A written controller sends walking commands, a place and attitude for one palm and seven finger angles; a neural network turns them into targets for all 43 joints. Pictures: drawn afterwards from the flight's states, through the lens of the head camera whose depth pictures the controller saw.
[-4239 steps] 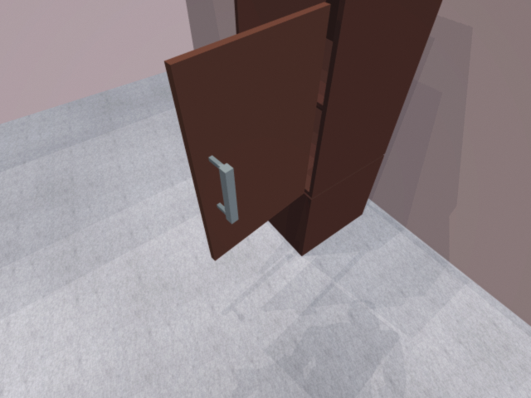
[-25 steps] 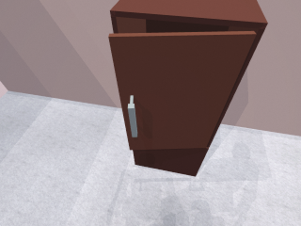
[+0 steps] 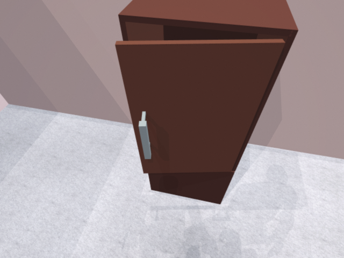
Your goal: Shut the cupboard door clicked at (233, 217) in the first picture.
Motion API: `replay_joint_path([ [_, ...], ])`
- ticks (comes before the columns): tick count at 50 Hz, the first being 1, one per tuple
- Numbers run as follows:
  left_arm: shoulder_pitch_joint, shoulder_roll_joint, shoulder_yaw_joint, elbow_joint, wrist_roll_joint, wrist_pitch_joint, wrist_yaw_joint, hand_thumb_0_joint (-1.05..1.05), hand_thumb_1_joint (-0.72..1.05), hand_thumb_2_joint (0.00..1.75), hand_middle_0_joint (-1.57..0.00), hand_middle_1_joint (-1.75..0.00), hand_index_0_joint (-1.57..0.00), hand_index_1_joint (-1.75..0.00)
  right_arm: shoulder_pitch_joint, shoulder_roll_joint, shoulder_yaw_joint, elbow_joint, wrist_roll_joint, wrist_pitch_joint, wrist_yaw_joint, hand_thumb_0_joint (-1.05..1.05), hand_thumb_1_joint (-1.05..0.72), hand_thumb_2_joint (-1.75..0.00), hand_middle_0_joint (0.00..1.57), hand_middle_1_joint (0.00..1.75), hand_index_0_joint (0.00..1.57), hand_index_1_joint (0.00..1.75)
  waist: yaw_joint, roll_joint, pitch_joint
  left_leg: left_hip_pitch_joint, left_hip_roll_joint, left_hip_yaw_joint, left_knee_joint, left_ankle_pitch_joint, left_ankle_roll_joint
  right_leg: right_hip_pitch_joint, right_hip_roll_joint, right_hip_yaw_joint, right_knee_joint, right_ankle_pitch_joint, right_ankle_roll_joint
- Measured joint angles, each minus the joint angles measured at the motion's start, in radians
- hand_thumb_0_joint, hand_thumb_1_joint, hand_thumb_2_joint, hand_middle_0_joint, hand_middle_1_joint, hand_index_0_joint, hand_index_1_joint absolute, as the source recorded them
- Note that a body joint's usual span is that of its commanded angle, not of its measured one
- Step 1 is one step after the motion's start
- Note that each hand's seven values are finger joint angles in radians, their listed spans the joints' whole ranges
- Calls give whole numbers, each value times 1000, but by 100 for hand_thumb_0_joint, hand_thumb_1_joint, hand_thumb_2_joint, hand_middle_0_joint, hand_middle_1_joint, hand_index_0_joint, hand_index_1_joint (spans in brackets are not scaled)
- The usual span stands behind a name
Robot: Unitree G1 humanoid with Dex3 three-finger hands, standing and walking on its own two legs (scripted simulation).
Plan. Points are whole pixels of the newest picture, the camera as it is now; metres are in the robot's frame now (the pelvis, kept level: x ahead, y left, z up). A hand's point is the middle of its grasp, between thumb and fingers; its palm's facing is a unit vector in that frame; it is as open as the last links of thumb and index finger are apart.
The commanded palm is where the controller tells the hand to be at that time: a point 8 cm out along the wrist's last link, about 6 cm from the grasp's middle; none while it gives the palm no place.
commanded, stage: shuffle to correct the standing spot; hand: left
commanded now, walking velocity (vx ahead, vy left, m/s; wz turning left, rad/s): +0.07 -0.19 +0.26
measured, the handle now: (146, 136) +0.48 +0.12 -0.05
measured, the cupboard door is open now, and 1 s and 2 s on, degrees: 13 13 13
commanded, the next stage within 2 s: come to a stop and stand still in 0.76 s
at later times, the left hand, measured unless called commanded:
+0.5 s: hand out of the picture +0.01 +0.13 -0.19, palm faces +0.11 -0.98 -0.18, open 7.4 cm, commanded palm none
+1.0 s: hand out of the picture +0.14 +0.07 -0.18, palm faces +0.04 -0.97 -0.24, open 7.4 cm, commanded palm none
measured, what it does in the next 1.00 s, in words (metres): steps to the right: left foot, then right foot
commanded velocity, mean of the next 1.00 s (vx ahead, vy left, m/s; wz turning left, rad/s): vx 0.01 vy -0.13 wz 0.03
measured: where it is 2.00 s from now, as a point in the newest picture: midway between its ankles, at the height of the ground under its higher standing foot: outside the picture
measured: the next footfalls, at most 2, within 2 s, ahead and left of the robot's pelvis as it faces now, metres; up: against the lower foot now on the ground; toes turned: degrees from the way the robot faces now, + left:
left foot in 0.62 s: +0.08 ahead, +0.06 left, +0.00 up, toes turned +9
right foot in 1.00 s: +0.13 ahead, -0.28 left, +0.00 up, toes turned -1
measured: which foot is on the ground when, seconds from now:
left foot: down 0.00-0.40, up 0.42-0.60, down 0.62-1.00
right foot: down 0.00-0.62, up 0.64-0.98, down 1.00-1.00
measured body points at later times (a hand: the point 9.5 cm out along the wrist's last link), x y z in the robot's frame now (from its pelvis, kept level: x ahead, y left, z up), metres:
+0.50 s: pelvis +0.05 -0.04 -0.01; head +0.09 -0.03 +0.43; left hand +0.01 +0.18 -0.17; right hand +0.06 -0.27 -0.17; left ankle -0.02 +0.09 -0.70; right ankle +0.00 -0.10 -0.74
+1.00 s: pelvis +0.07 -0.13 -0.01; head +0.12 -0.14 +0.43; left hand +0.13 +0.12 -0.16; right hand +0.09 -0.38 -0.17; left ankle +0.04 +0.05 -0.74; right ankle +0.08 -0.28 -0.74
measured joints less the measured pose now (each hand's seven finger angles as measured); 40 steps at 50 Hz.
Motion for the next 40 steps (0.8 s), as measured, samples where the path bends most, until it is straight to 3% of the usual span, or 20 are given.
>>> replay_joint_path([
  [18,52,-5,38,-23,15,32,-21,1,91,90,-20,-30,-20,-30,29,43,-23,3,-15,17,-19,0,-91,-90,20,30,20,30,-2,-13,-7,-46,42,-53,116,-103,-42,-22,37,-54,95,-108,-46],
  [22,57,-7,50,-41,20,30,-20,1,91,90,-20,-30,-20,-30,15,38,-31,-3,-9,24,-30,0,-91,-90,20,30,20,30,-1,-8,9,-111,62,-35,266,-174,-7,-19,54,-78,108,-131,-70],
  [26,60,-9,57,-64,29,32,-6,0,91,90,-20,-30,-20,-30,-26,37,-39,-13,-3,38,-32,1,-91,-90,20,30,20,30,25,-28,34,-210,45,3,476,-284,15,11,66,-97,66,-119,-87],
  [28,68,-10,58,-70,31,39,-1,0,91,90,-20,-30,-20,-30,-53,37,-42,-28,-2,35,-31,1,-91,-90,20,30,20,30,34,-42,39,-219,36,29,432,-257,18,20,74,-95,50,-113,-87],
  [30,81,-10,56,-71,26,49,-2,0,91,90,-20,-30,-20,-30,-74,37,-41,-50,-3,23,-31,1,-91,-90,20,30,20,30,31,-51,38,-183,28,54,272,-113,20,17,83,-92,70,-126,-83],
  [31,88,-9,56,-69,20,53,-3,0,91,90,-20,-30,-20,-30,-82,38,-40,-60,-6,12,-33,0,-91,-90,20,30,20,30,27,-56,36,-158,28,64,211,-53,40,0,86,-88,115,-140,-78],
  [33,86,-3,57,-59,15,67,-7,1,91,90,-20,-30,-20,-30,-93,48,-35,-75,-11,0,-37,0,-91,-90,20,30,20,30,19,-79,34,-144,26,83,223,-80,52,-70,76,-62,320,-221,-41],
  [36,58,10,70,-62,24,88,-11,1,91,90,-20,-30,-20,-30,-76,57,-27,-88,-15,-3,-41,0,-91,-90,20,30,20,30,6,-78,14,-114,43,81,182,-91,37,-185,64,-21,596,-228,0],
  [40,-9,28,85,-111,24,89,-24,1,91,90,-20,-30,-20,-30,-51,41,-30,-78,-19,0,-42,0,-93,-90,20,30,20,30,11,-53,15,-88,73,54,95,-33,9,-280,11,19,707,-128,32],
])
